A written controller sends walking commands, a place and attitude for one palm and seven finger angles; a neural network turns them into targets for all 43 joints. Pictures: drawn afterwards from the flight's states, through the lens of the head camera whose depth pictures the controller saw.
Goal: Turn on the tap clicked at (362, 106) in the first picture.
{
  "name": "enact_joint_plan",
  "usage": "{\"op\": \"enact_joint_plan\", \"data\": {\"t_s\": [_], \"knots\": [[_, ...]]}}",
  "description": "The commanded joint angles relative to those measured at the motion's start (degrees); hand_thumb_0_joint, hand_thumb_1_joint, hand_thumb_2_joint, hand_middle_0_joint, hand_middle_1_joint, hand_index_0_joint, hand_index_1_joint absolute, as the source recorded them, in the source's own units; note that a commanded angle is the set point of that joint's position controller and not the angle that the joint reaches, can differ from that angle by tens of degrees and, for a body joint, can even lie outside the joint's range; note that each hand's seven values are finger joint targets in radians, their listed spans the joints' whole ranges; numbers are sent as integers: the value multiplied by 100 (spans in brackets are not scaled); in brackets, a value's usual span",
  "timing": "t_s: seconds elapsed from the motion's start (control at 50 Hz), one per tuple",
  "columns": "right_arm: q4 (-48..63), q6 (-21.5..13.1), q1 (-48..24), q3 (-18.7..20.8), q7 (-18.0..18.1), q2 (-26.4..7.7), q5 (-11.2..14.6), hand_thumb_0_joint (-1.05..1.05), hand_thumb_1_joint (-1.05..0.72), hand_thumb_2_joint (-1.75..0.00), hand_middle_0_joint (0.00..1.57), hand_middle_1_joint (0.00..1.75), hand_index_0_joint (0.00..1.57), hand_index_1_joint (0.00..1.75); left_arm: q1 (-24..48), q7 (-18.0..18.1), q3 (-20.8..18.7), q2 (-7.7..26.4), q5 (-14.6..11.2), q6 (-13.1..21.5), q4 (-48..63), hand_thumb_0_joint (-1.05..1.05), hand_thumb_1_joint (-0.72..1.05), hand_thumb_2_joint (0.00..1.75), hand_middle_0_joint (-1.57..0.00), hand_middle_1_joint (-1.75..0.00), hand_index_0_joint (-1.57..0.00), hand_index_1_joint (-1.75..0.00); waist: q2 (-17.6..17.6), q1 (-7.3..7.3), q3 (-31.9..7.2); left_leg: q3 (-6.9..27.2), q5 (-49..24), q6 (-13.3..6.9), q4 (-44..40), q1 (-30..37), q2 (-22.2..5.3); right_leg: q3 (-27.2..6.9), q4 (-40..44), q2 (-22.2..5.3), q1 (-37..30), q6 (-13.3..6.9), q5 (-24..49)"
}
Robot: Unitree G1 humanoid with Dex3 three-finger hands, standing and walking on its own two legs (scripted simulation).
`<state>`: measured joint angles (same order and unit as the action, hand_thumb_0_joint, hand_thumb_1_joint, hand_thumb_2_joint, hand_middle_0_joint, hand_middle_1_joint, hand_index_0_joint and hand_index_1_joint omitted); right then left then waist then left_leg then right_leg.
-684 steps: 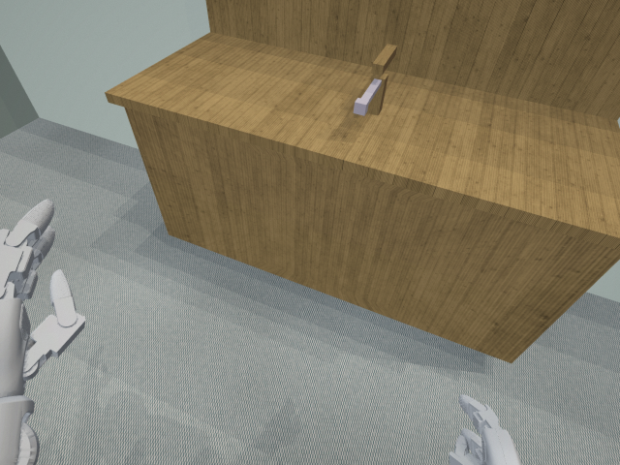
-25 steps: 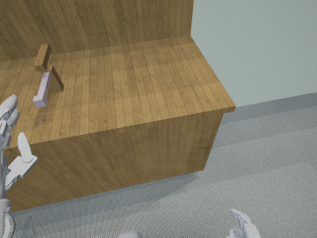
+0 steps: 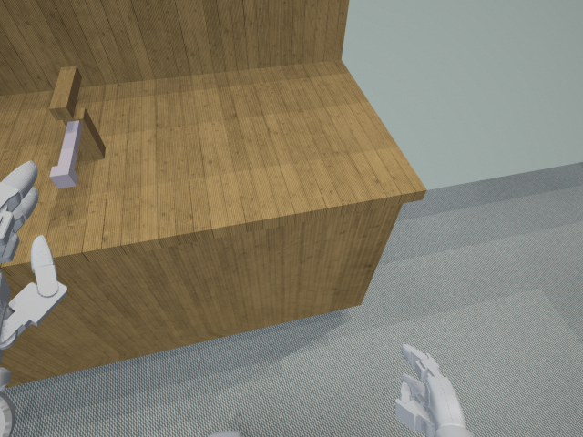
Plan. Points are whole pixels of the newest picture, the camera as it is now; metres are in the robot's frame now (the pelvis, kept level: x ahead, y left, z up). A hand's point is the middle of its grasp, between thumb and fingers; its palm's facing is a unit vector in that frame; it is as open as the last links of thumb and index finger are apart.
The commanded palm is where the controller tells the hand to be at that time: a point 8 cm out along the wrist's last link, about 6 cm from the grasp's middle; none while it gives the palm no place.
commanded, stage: come to a stop and stand still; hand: left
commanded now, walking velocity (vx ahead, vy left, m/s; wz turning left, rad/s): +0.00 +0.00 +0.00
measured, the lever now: (64, 176) +0.47 +0.42 +0.05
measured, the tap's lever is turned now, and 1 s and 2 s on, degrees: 0 0 0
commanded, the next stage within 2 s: look again from close up in 0.68 s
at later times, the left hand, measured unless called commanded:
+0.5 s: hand (29, 366) +0.15 +0.23 +0.17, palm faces +0.44 -0.81 -0.37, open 7.4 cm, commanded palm +0.09 +0.27 +0.18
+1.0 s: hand (0, 341) +0.16 +0.26 +0.18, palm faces +0.41 -0.83 -0.38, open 7.4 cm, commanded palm +0.10 +0.29 +0.18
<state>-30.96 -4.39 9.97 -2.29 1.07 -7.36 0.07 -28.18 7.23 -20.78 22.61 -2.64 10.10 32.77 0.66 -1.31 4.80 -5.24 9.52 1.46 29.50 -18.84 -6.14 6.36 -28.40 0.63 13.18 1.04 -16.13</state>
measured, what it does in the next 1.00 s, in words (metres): steps on the spot: left foot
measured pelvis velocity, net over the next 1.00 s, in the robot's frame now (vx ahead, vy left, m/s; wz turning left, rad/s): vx -0.07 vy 0.01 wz -0.01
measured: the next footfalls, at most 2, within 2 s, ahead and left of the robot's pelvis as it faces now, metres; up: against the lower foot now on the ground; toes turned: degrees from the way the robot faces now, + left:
left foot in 0.30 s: +0.01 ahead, +0.10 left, +0.00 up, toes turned +4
left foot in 1.68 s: +0.12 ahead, +0.16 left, +0.00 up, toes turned -1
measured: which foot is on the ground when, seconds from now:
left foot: down 0.00-0.02, up 0.04-0.28, down 0.30-1.00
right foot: down 0.00-1.00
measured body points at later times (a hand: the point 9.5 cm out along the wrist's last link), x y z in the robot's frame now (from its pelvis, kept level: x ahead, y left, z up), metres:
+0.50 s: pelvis -0.06 -0.02 +0.00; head -0.06 -0.01 +0.45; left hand +0.12 +0.27 +0.19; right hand +0.12 -0.24 -0.08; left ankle -0.03 +0.10 -0.73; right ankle +0.01 -0.09 -0.73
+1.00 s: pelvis -0.07 +0.01 +0.00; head -0.06 +0.01 +0.45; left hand +0.13 +0.30 +0.20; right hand +0.09 -0.22 -0.08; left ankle -0.03 +0.10 -0.73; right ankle +0.01 -0.09 -0.73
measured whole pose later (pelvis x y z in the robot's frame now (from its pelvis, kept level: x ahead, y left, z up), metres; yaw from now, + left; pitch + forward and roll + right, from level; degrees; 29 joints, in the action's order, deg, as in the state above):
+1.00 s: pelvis -0.07 +0.01 +0.00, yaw -1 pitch -2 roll -1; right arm -33.5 -8.0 15.5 -0.6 1.0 -13.0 1.2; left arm -20.3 5.5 -21.2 20.6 -2.1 13.9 19.9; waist 1.0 -1.2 1.6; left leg -5.4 12.5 -2.3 27.6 -13.7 0.1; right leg 2.7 -24.5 1.1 16.5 -1.5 -8.5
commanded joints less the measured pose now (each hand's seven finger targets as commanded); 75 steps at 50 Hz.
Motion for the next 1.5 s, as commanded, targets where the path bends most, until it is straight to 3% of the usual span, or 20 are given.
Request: {"op": "enact_joint_plan", "data": {"t_s": [0.0,0.04,0.08,0.22,0.28,0.32,0.42,0.48,0.54,0.74,0.76,0.78,0.8,0.82,0.96,1.0,1.1,1.22,1.42,1.48], "knots": [[640,-183,-217,336,123,-793,56,0,-90,-90,20,30,20,30,452,141,-714,917,-51,223,797,0,90,90,-20,-30,-20,-30,-675,166,-1128,-16,1182,27,517,-62,68,-1287,1061,-1180,-422,-313,634],[570,-162,-358,332,174,-811,65,0,-90,-90,20,30,20,30,226,126,-624,837,-114,69,580,0,90,90,-20,-30,-20,-30,-1132,55,-707,351,1592,26,1884,-361,379,-2036,1450,-1751,216,-753,390],[447,-130,-434,235,210,-760,44,0,-90,-90,20,30,20,30,315,169,-560,770,-82,137,717,0,90,90,-20,-30,-20,-30,-795,106,-855,483,1489,45,2410,-668,363,-1672,1242,-1747,-172,-888,1073],[433,-121,-324,286,373,-884,-4,0,-90,-90,20,30,20,30,279,273,-576,756,4,300,877,0,90,90,-20,-30,-20,-30,-361,58,-1107,236,810,-68,-84,320,436,-1167,905,-1369,-610,-662,1258],[542,-94,-322,426,396,-1161,18,0,-90,-90,20,30,20,30,407,278,-468,769,39,368,1015,0,90,90,-20,-30,-20,-30,487,9,-1035,990,-478,-353,-896,832,-457,-861,520,-653,-220,-131,264],[508,-118,-410,275,412,-1015,-54,0,-90,-90,20,30,20,30,556,245,-394,668,66,457,914,0,90,90,-20,-30,-20,-30,1293,53,-605,1559,151,-550,-1549,-259,-878,-502,-119,-363,-448,-30,-177],[499,-266,-274,358,352,-1080,-9,0,-90,-90,20,30,20,30,712,212,-300,604,156,461,618,0,90,90,-20,-30,-20,-30,604,53,-731,893,1053,-339,-1071,-590,-352,-671,276,-446,-866,-63,350],[488,-251,-232,342,314,-1049,-22,0,-90,-90,20,30,20,30,649,200,-350,628,153,427,452,0,90,90,-20,-30,-20,-30,271,37,-530,722,2169,-303,-891,-770,-73,-1121,831,-605,-448,-132,-814],[427,-230,-168,322,303,-968,-50,0,-90,-90,20,30,20,30,831,220,-339,691,119,352,520,0,90,90,-20,-30,-20,-30,-440,112,-679,477,1489,-208,46,43,292,-1779,1601,-1115,285,-350,-1506],[478,-152,-274,252,346,-1015,-44,0,-90,-90,20,30,20,30,731,261,-346,687,132,324,506,0,90,90,-20,-30,-20,-30,275,89,-491,974,1760,-330,-1103,-335,-41,-1035,1128,-575,-187,-162,-1103],[264,-527,549,450,339,-1163,-171,0,-90,-90,20,30,20,30,6660,160,-3583,5294,908,805,1771,0,90,90,-20,-30,-20,-30,-840,-6,293,236,744,-258,56,-459,290,-1329,1637,-578,793,541,95],[63,-479,223,233,319,-615,-47,0,-90,-90,20,30,20,30,3607,-112,-1407,2053,384,617,-1403,0,90,90,-20,-30,-20,-30,-657,46,-1393,383,528,-346,223,315,581,-1181,1195,-1129,8,-122,-127],[398,-583,-181,305,243,-751,122,0,-90,-90,20,30,20,30,2321,-140,-932,1051,73,429,-1892,0,90,90,-20,-30,-20,-30,800,-158,-1407,366,571,-231,-430,972,519,-1547,1057,-759,128,-409,-235],[654,-636,32,380,187,-942,116,0,-90,-90,20,30,20,30,2116,-254,-422,704,30,643,-1229,0,90,90,-20,-30,-20,-30,925,-142,-1286,247,1196,-256,-427,585,449,-1585,1142,-813,-12,-171,-783],[780,-762,-180,323,6,-1098,105,0,-90,-90,20,30,20,30,880,-106,-580,900,44,666,-114,0,90,90,-20,-30,-20,-30,-532,-163,-786,663,1515,-282,-1109,61,289,-1053,1066,-359,-211,-161,-1091],[788,-752,-217,320,63,-1157,45,0,-90,-90,20,30,20,30,1239,-57,-1029,1292,63,687,80,0,90,90,-20,-30,-20,-30,-84,-116,-717,818,1519,-284,-1435,62,185,-949,827,-231,-206,-165,-788],[883,-795,-299,266,69,-1059,-9,0,-90,-90,20,30,20,30,1748,-91,-827,1025,108,758,333,0,90,90,-20,-30,-20,-30,784,-102,-770,909,1391,-362,-1655,-53,-65,-651,170,-159,-636,-183,290],[805,-758,-204,326,15,-1138,-75,0,-90,-90,20,30,20,30,1588,-101,-295,484,146,688,94,0,90,90,-20,-30,-20,-30,333,-13,-644,972,2130,-403,-1304,-84,9,-666,201,-121,-347,-362,-308],[874,-479,-181,370,5,-1130,-34,0,-90,-90,20,30,20,30,1519,-28,-577,790,68,658,493,0,90,90,-20,-30,-20,-30,466,66,-1269,591,-2060,-85,199,1026,36,-699,-736,-246,-175,-574,1758],[943,-397,-197,442,-64,-1135,26,0,-90,-90,20,30,20,30,1101,-5,-761,895,-6,649,739,0,90,90,-20,-30,-20,-30,-217,-46,-1617,140,-2369,29,1588,331,329,-1296,-587,-556,-1127,-945,2785]]}}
